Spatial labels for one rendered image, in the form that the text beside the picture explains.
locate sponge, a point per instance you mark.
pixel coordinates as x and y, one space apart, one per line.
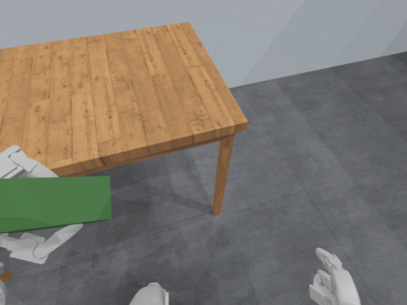
29 204

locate robot left hand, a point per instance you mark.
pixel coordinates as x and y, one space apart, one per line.
15 164

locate robot right hand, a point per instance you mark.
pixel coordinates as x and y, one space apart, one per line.
338 287

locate robot left thigh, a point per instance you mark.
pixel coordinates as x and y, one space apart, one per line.
151 295

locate table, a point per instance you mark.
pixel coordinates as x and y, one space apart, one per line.
87 104

